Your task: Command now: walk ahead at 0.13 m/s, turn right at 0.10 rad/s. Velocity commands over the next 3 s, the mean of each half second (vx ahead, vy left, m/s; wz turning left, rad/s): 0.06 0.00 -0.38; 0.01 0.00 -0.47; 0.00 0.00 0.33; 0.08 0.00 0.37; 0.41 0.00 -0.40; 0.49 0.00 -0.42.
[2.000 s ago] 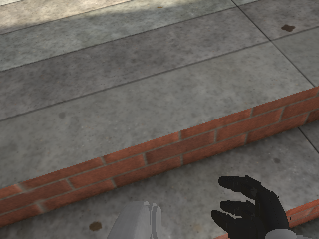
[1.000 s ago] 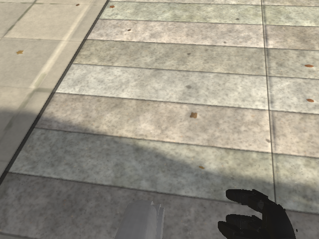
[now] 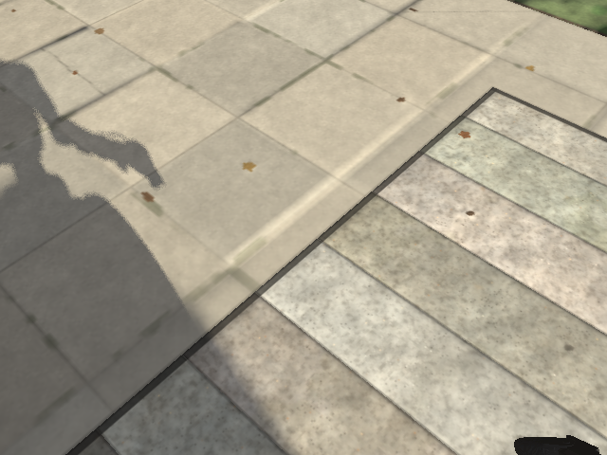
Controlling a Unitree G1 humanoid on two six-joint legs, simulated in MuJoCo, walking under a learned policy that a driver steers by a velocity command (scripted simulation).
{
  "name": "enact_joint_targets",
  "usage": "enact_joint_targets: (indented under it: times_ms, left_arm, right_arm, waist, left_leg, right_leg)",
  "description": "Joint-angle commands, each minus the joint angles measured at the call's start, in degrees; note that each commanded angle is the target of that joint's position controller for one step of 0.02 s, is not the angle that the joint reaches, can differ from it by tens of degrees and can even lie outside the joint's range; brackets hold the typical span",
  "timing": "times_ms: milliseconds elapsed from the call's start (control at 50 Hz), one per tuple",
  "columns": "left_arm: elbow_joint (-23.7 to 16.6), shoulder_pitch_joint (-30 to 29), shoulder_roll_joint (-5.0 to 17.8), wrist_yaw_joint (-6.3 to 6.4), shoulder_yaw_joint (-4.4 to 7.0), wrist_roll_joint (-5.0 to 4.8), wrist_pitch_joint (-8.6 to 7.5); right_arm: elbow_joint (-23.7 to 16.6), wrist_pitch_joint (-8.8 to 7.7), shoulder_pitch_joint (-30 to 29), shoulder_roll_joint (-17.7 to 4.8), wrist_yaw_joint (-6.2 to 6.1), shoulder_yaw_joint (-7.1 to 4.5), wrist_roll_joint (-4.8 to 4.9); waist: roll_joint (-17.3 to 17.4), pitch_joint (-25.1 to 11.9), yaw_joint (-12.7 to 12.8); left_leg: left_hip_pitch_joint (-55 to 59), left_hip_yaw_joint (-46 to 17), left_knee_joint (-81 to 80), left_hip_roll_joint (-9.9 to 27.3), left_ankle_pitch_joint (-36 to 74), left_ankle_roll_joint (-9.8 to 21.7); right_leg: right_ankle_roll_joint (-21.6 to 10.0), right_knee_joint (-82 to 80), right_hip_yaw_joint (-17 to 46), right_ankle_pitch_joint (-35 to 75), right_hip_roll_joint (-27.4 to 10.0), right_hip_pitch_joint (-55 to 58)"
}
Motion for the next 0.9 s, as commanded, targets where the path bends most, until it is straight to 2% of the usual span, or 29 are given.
enact_joint_targets:
  times_ms: [20,40,60,80,100,120,140,180,200,220,260,300,360,400,420,440,460,480,500,520,540,580,620,720,800,840,860,880,900]
  left_arm:
    - [-3.4,-5.0,8.1,-0.66,1.71,-0.87,-0.11]
    - [-3.0,-3.3,8.0,-0.59,1.86,-0.86,0.29]
    - [-3.5,-0.9,6.8,-0.48,1.67,-0.42,0.43]
    - [-5.5,3.3,2.6,-0.03,0.72,-0.41,1.06]
    - [-5.3,4.6,4.4,0.90,1.32,-1.20,3.05]
    - [-5.1,3.7,6.8,1.07,2.21,-0.26,4.25]
    - [-5.4,1.7,6.6,0.96,2.57,0.52,4.90]
    - [-5.8,0.3,6.0,0.73,2.90,1.07,6.19]
    - [-5.7,1.0,5.9,0.26,3.07,1.41,6.98]
    - [-5.9,0.7,5.5,0.03,3.12,1.22,7.53]
    - [-7.2,-0.8,4.2,-0.24,2.78,0.85,8.41]
    - [-9.0,-2.7,3.3,-0.83,2.21,0.82,9.05]
    - [-11.0,-3.2,4.3,-1.67,2.16,0.66,9.36]
    - [-10.7,0.2,4.0,-2.11,2.12,0.72,8.86]
    - [-10.2,1.7,5.0,-2.26,2.35,1.17,8.40]
    - [-10.9,1.8,8.1,-1.94,2.89,1.86,7.74]
    - [-13.6,-0.2,16.8,-1.06,5.13,1.21,8.00]
    - [-13.0,1.0,14.9,0.12,5.12,1.92,8.14]
    - [-13.3,-2.7,12.1,0.69,4.12,1.49,8.15]
    - [-14.0,-6.4,10.9,0.56,3.75,1.15,8.00]
    - [-14.7,-9.1,10.9,0.62,3.94,1.00,7.61]
    - [-15.1,-9.1,9.4,0.36,3.58,0.60,7.05]
    - [-14.7,-6.7,9.3,0.43,3.80,0.36,6.66]
    - [-14.1,-3.1,10.4,0.82,4.54,0.97,6.75]
    - [-14.3,-5.7,11.3,-0.08,5.06,1.21,7.32]
    - [-14.5,-8.9,11.0,-0.32,5.08,0.66,7.48]
    - [-14.6,-10.0,10.1,-0.19,4.82,0.12,7.39]
    - [-15.0,-7.8,6.3,-0.05,3.81,-0.28,7.08]
    - [-15.6,-6.7,5.0,0.46,3.39,0.03,6.84]
  right_arm:
    - [-0.2,-1.27,8.9,-1.7,-0.56,-0.29,0.34]
    - [0.5,-2.24,10.6,-2.9,-1.16,-0.56,-0.10]
    - [0.6,-3.28,13.1,-5.8,-1.87,-1.13,-0.89]
    - [-0.9,-3.58,15.4,-9.6,-2.47,-1.52,-1.36]
    - [-0.7,-2.53,16.7,-10.2,-3.03,-1.87,1.16]
    - [-1.1,-1.67,14.9,-9.0,-3.44,-1.70,2.29]
    - [-1.4,-1.15,11.6,-7.0,-3.91,-1.03,2.49]
    - [-1.8,-0.71,6.5,-4.9,-4.67,-0.35,2.07]
    - [-2.0,-0.56,5.7,-4.4,-4.77,-0.22,1.62]
    - [-1.8,-0.57,5.9,-4.1,-4.73,-0.21,1.26]
    - [-1.2,-0.54,6.2,-4.3,-4.68,-0.45,0.88]
    - [-0.7,-0.38,6.1,-5.3,-4.50,-0.93,0.77]
    - [0.1,0.14,7.1,-7.6,-4.08,-1.94,0.40]
    - [0.6,0.89,7.0,-9.0,-4.10,-2.49,0.96]
    - [1.3,1.38,8.5,-8.2,-4.01,-2.53,1.00]
    - [1.2,1.95,10.8,-5.0,-3.55,-1.98,1.03]
    - [-3.0,2.28,6.1,-4.1,-4.13,-1.50,1.61]
    - [-3.5,2.61,2.3,-6.2,-3.90,-1.86,0.88]
    - [-2.7,2.67,3.5,-6.0,-3.17,-1.96,1.51]
    - [-1.3,2.55,5.4,-6.3,-2.63,-2.08,1.47]
    - [-0.7,2.33,6.4,-6.6,-2.51,-2.25,0.53]
    - [0.7,2.13,8.3,-6.6,-2.15,-2.21,0.12]
    - [0.2,2.09,7.0,-6.0,-2.33,-1.79,0.67]
    - [-1.8,1.91,3.2,-5.5,-3.20,-0.54,1.31]
    - [-2.2,1.40,5.4,-6.2,-3.55,-0.28,2.33]
    - [-1.7,0.77,9.2,-6.1,-4.03,-0.18,2.57]
    - [-1.1,0.24,11.5,-6.8,-4.39,-0.37,2.15]
    - [-1.8,-0.08,11.0,-10.5,-4.73,-0.98,1.26]
    - [-4.0,0.23,5.3,-15.2,-4.52,-1.70,1.06]
  waist:
    - [-8.9,-1.5,-6.7]
    - [-5.8,-2.1,-6.8]
    - [-1.3,-5.1,-6.9]
    - [10.6,-10.8,-5.1]
    - [13.3,-17.3,-6.3]
    - [7.8,-14.5,-5.5]
    - [5.2,-10.4,-4.1]
    - [6.0,-5.8,-1.5]
    - [6.2,-6.0,-1.2]
    - [5.4,-6.2,-1.3]
    - [5.1,-5.5,-1.4]
    - [7.0,-4.3,-1.9]
    - [8.0,-4.6,-2.7]
    - [4.9,-4.1,-0.6]
    - [0.1,-1.7,-0.5]
    - [-13.0,0.8,-1.3]
    - [-23.4,6.4,-0.2]
    - [-16.9,7.7,0.5]
    - [-13.8,7.0,-2.5]
    - [-11.2,6.4,-4.8]
    - [-10.5,4.6,-5.4]
    - [-7.7,-0.2,-5.3]
    - [-7.5,-1.8,-4.0]
    - [-9.5,-2.8,-0.7]
    - [-10.6,-3.2,-1.7]
    - [-10.2,-3.1,-4.5]
    - [-8.7,-3.8,-5.8]
    - [0.7,-5.3,-4.3]
    - [12.0,-2.1,-2.9]
  left_leg:
    - [18.2,4.1,-12.3,-1.4,8.6,1.5]
    - [23.0,4.2,-16.7,-1.6,12.0,2.2]
    - [30.6,-0.7,-15.8,5.0,27.4,3.1]
    - [38.3,-15.1,-13.9,21.5,54.0,7.5]
    - [35.3,-20.7,-16.5,26.2,53.1,15.2]
    - [32.9,-18.8,-19.2,24.0,41.4,16.4]
    - [29.4,-15.9,-21.6,21.4,29.6,14.9]
    - [21.4,-8.9,-26.3,17.3,18.6,12.6]
    - [19.8,-6.0,-26.6,16.2,17.7,12.7]
    - [18.5,-4.4,-27.0,15.8,16.2,13.0]
    - [16.4,-2.2,-28.0,15.9,8.8,13.0]
    - [14.2,-0.7,-28.5,15.8,1.9,12.2]
    - [13.5,0.1,-26.9,17.1,-1.9,11.3]
    - [9.8,2.5,-23.0,16.2,-4.6,8.3]
    - [6.4,5.4,-17.1,14.1,-7.6,5.2]
    - [0.2,11.5,-3.3,8.4,-15.2,0.6]
    - [-10.4,9.9,2.9,-1.0,-24.9,-2.3]
    - [-7.1,2.8,12.7,1.4,-21.9,-1.9]
    - [-5.2,1.3,15.2,1.6,-16.1,-1.8]
    - [-3.5,1.3,16.2,1.3,-11.0,-1.6]
    - [-3.1,2.0,18.3,0.6,-8.9,-1.6]
    - [-1.6,2.1,20.7,-0.1,-8.2,-2.1]
    - [-3.1,1.5,18.0,0.0,-8.5,-2.5]
    - [-1.3,0.8,6.1,-1.2,-12.6,-1.9]
    - [8.4,0.9,-3.1,-3.3,-15.1,-0.4]
    - [17.0,1.0,-14.4,-3.7,-9.8,0.5]
    - [23.7,-0.3,-21.5,-1.3,-4.5,1.2]
    - [28.8,-11.3,-27.6,10.4,-7.3,4.2]
    - [27.9,-27.1,-30.7,22.1,0.6,10.2]
  right_leg:
    - [-7.3,0.6,7.6,36.1,-8.7,-7.3]
    - [-5.7,4.7,7.9,31.9,-7.1,-8.2]
    - [-3.6,11.1,7.2,20.4,-4.3,-11.8]
    - [-1.3,23.6,3.7,-12.7,1.3,-18.5]
    - [-1.8,34.9,6.2,-26.0,4.5,-17.4]
    - [-1.8,42.5,7.6,-24.9,3.7,-20.3]
    - [-1.4,44.8,7.8,-21.2,2.4,-22.6]
    - [0.7,44.6,7.8,-14.7,0.5,-20.4]
    - [1.5,45.7,6.4,-13.4,0.8,-19.0]
    - [1.8,45.6,6.0,-12.5,0.8,-18.0]
    - [1.6,41.6,5.7,-11.4,0.1,-16.6]
    - [0.5,34.3,5.3,-10.9,-0.6,-13.7]
    - [-1.8,24.9,3.8,-12.0,-0.1,-8.4]
    - [-4.0,13.4,1.9,-6.8,1.6,-0.8]
    - [-4.9,6.3,4.6,-5.9,2.2,1.4]
    - [-6.5,-4.8,20.5,-9.7,-7.6,0.7]
    - [-12.5,-11.5,41.9,-7.6,-20.5,-6.7]
    - [-14.9,-11.6,38.9,-6.7,-18.9,-10.6]
    - [-13.8,-9.9,32.8,-6.9,-14.8,-12.4]
    - [-11.9,-8.6,27.8,-5.0,-10.8,-13.0]
    - [-11.1,-6.6,25.2,0.7,-8.8,-11.4]
    - [-11.3,-3.9,23.7,9.7,-7.6,-7.7]
    - [-11.8,-2.7,25.3,11.2,-7.9,-3.0]
    - [-13.6,0.1,31.1,14.5,-8.9,2.1]
    - [-12.4,1.9,34.7,21.1,-7.3,-1.9]
    - [-9.3,3.2,35.0,19.4,-4.8,-5.5]
    - [-6.5,5.3,33.4,12.9,-2.8,-9.2]
    - [-3.1,13.0,27.1,-2.9,1.5,-14.2]
    - [-0.7,23.0,14.7,-18.7,12.3,-24.8]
